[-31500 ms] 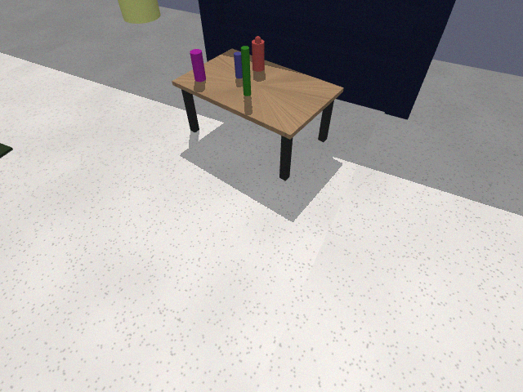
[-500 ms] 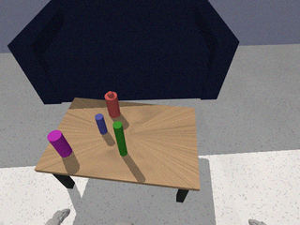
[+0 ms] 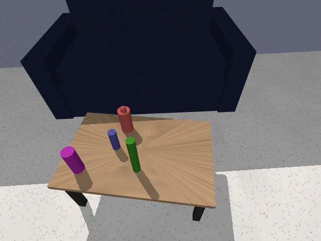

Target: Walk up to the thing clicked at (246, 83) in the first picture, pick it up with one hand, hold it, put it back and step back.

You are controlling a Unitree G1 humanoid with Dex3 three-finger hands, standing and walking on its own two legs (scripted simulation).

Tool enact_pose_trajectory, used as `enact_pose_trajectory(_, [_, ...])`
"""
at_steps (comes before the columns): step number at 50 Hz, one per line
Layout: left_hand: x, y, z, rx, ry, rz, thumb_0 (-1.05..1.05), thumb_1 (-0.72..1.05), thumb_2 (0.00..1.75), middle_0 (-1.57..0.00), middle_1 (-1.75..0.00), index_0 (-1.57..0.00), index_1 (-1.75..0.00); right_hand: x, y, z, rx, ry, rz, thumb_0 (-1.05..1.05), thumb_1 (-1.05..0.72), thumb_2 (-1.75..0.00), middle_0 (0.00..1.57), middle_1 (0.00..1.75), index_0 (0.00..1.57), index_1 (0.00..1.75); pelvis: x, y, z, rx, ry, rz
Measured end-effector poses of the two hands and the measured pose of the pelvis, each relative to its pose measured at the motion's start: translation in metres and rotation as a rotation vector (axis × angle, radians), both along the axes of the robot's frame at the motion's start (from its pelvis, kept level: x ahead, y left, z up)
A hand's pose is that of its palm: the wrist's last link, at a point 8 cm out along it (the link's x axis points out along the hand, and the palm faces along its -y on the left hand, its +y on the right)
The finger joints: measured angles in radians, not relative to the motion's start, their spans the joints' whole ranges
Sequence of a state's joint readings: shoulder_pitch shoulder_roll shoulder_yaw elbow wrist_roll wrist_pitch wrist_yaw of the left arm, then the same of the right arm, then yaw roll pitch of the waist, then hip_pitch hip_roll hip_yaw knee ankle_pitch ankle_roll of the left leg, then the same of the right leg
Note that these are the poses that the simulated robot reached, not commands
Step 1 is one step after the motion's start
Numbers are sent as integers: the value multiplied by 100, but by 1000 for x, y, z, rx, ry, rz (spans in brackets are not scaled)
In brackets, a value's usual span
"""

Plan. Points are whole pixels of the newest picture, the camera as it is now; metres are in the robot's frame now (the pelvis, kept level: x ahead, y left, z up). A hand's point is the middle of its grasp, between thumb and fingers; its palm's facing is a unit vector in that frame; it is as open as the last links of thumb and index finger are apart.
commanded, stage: stand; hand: left
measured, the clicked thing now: (133, 156) +0.52 +0.18 -0.30
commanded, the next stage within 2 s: step back in 1.66 s
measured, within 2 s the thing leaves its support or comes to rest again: neither
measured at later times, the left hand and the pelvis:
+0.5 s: hand out of the picture +0.07 +0.25 -0.15, palm faces -0.01 -0.94 -0.34, open 7.4 cm; pelvis +0.00 +0.00 +0.00, yaw -1 degrees
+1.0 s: hand out of the picture +0.09 +0.25 -0.15, palm faces -0.01 -0.94 -0.34, open 7.4 cm; pelvis +0.01 +0.00 +0.01, yaw -1 degrees
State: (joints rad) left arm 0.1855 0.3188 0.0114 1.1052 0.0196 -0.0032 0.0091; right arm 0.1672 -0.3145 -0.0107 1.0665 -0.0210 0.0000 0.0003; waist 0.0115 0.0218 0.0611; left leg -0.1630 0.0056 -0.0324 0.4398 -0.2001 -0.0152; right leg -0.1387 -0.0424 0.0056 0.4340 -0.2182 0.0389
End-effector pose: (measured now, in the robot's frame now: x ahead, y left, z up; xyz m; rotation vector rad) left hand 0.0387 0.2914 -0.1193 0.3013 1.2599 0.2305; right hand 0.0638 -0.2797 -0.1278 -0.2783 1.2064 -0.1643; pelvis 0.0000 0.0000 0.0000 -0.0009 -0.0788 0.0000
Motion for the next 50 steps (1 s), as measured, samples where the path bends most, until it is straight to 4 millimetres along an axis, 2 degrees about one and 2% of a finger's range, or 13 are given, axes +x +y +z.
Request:
enact_pose_trajectory(11, [11, -1, 2, -4, -4, -7, 1, 90, 90, -21, -30, -21, -30, -12, -14, 5, -29, 44, -24, 0, -91, -90, 21, 30, 21, 30, -1, -2, 3, 0, 2, -2])
enact_pose_trajectory(19, [21, -1, 2, -7, -4, -14, 1, 90, 90, -21, -30, -21, -30, -15, -17, 6, -37, 61, -33, 0, -91, -90, 21, 30, 21, 30, 2, -2, 4, 1, 7, -7])
enact_pose_trajectory(30, [33, 1, 4, -10, -7, -20, 1, 90, 90, -21, -30, -21, -30, -6, -13, 7, -30, 53, -32, 0, -91, -90, 21, 30, 21, 30, 7, 0, 5, 3, 15, -11])
enact_pose_trajectory(50, [42, 3, 5, -11, -16, -23, 1, 90, 90, -21, -30, -20, -30, 11, -15, 11, -40, 31, -28, 0, -91, -90, 21, 30, 21, 30, 13, 1, 6, 3, 19, -14])
